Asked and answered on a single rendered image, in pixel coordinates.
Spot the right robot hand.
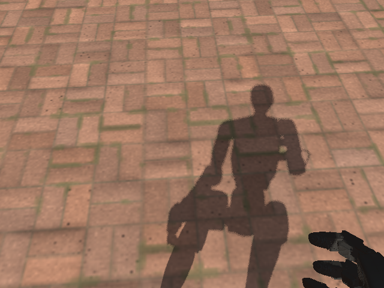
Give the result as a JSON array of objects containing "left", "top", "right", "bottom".
[{"left": 302, "top": 230, "right": 384, "bottom": 288}]

